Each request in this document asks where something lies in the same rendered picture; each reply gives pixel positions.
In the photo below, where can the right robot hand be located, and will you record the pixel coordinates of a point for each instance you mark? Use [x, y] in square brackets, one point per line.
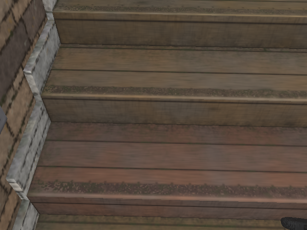
[294, 223]

